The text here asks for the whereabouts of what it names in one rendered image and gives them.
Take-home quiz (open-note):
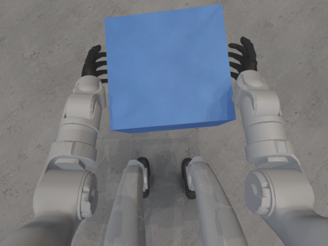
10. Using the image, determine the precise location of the right robot foot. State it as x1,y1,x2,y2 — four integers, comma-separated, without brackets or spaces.
181,158,196,199

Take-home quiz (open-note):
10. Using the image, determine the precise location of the right robot shin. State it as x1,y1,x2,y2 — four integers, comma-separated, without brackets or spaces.
188,156,210,191

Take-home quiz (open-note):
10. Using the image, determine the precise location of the robot right hand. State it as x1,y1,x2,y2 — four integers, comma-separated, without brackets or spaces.
228,37,257,80

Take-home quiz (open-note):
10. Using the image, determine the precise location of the robot right upper arm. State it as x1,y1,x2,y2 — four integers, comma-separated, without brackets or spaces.
244,168,328,246

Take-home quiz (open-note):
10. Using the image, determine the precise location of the robot left hand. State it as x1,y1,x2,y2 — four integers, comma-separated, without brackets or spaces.
81,45,108,84

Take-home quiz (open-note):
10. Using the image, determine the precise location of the robot left upper arm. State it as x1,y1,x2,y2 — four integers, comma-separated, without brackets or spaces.
0,169,98,246

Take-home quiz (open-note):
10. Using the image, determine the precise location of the carton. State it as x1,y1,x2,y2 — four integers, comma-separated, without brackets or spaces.
105,4,236,133

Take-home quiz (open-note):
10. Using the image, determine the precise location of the left robot forearm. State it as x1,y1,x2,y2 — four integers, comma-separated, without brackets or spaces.
33,75,106,214

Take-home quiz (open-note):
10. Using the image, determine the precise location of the right robot forearm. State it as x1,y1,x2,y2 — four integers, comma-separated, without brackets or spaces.
232,70,314,196

